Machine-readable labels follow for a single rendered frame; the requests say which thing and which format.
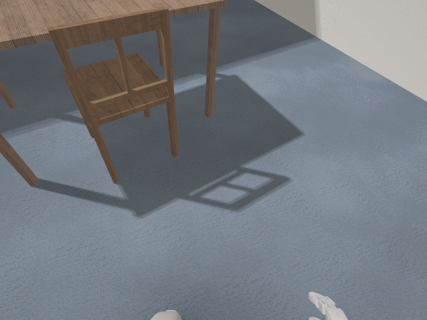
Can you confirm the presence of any right robot hand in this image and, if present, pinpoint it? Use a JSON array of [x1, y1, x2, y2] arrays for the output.
[[308, 292, 348, 320]]

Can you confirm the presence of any table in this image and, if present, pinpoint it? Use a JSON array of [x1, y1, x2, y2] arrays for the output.
[[0, 0, 228, 187]]

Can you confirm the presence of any chair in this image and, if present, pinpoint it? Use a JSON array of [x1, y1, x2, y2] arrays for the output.
[[47, 6, 179, 183]]

